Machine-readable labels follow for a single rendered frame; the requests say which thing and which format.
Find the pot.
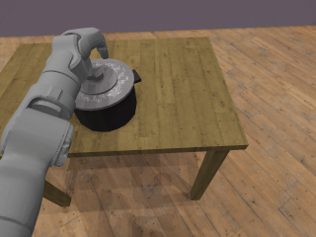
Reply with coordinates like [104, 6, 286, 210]
[74, 69, 142, 132]

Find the left robot upper arm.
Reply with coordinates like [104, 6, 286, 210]
[0, 108, 75, 237]

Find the lid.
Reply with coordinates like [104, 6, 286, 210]
[75, 58, 134, 111]

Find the knob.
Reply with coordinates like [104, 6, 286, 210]
[90, 67, 104, 82]

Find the robot left forearm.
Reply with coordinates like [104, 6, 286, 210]
[0, 31, 91, 155]

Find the robot left hand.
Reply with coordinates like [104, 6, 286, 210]
[61, 27, 109, 80]

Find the table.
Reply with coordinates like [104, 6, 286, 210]
[0, 37, 249, 207]

